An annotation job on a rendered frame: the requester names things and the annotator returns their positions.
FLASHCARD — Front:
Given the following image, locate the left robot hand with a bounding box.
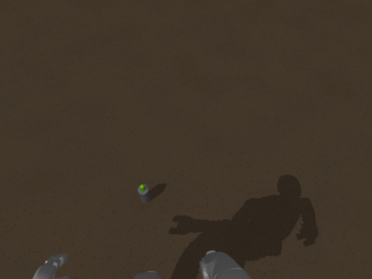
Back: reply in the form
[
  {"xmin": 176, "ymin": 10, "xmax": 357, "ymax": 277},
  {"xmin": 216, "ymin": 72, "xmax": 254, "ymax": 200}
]
[{"xmin": 33, "ymin": 253, "xmax": 70, "ymax": 279}]

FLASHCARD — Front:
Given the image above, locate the bottle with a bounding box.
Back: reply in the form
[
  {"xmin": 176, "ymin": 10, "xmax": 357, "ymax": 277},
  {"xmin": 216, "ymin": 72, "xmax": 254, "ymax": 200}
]
[{"xmin": 138, "ymin": 184, "xmax": 151, "ymax": 203}]

